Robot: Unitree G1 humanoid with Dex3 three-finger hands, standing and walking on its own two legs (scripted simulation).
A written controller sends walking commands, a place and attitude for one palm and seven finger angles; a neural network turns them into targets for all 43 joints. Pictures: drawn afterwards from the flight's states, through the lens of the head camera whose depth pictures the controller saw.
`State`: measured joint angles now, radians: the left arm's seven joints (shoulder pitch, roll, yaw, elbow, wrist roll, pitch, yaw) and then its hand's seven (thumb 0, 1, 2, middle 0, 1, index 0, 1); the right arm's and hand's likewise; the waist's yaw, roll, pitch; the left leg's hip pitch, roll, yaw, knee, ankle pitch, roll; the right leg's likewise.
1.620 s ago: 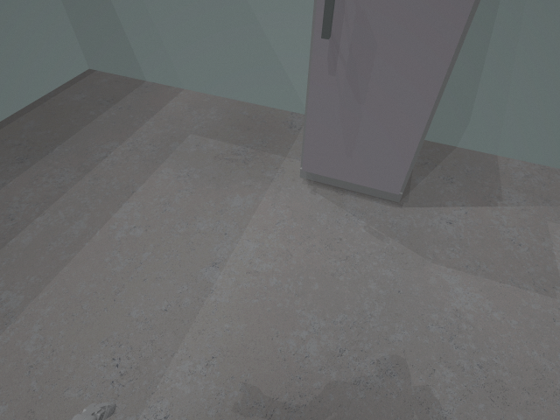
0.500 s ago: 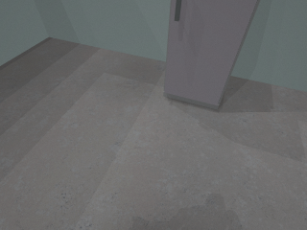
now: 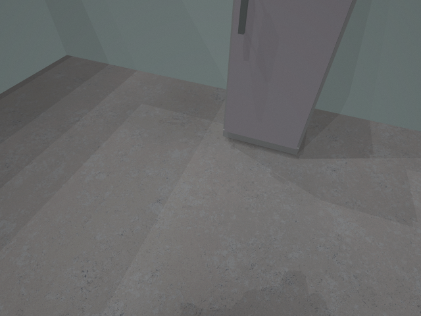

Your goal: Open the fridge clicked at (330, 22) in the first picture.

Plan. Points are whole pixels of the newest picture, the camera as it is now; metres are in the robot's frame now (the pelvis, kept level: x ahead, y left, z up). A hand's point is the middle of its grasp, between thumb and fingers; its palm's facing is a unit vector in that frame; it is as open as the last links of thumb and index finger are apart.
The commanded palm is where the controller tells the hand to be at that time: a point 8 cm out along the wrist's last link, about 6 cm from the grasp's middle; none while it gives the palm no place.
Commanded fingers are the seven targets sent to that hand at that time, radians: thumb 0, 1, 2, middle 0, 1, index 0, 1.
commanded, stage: walk to a spot facing it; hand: left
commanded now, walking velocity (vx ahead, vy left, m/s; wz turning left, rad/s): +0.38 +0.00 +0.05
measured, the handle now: (245, 4) +1.35 -0.08 +0.12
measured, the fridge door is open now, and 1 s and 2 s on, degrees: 0 0 0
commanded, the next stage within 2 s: turn to face it in 1.16 s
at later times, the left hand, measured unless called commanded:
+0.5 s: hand (132, 299) +0.20 +0.19 -0.18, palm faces -0.05 -0.99 -0.15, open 7.4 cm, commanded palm none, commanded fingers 0.00 0.90 0.90 -0.20 -0.30 -0.20 -0.30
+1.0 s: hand (153, 249) +0.32 +0.17 -0.19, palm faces +0.15 -0.97 -0.18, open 7.3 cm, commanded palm none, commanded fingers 0.00 0.90 0.90 -0.20 -0.30 -0.20 -0.30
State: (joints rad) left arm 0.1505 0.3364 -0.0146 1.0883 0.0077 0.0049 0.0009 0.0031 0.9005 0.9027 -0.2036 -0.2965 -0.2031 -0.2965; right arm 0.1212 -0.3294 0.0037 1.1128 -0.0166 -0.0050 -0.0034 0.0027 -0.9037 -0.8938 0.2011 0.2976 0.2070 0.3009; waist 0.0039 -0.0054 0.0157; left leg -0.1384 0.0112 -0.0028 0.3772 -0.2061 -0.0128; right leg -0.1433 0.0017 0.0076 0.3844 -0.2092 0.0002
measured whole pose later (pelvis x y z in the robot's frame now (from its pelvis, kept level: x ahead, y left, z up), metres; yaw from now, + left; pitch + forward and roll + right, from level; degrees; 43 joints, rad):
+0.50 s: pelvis +0.14 +0.02 -0.01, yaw +0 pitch +0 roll -1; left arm 0.19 0.19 0.03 1.04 0.02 0.00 -0.04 0.01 0.90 0.90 -0.20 -0.30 -0.20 -0.30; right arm 0.53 -0.10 -0.01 1.19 -0.03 -0.07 -0.03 0.00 -0.90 -0.89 0.20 0.30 0.21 0.30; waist -0.05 -0.01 0.08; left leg 0.08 0.01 0.05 0.29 -0.37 0.01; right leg -0.56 -0.09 -0.09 0.82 -0.28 0.00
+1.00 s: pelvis +0.35 -0.01 -0.01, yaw +5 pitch -1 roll -2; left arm 0.35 0.19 0.04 1.10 0.02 -0.07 0.01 -0.01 0.92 0.90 -0.20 -0.30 -0.20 -0.30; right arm 0.18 -0.17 -0.06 1.01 -0.03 -0.02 0.03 0.00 -0.91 -0.89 0.19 0.30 0.20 0.30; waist 0.02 0.01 0.00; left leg -0.54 0.14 0.09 0.78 -0.18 -0.01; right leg -0.07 0.00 -0.24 0.38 -0.30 -0.03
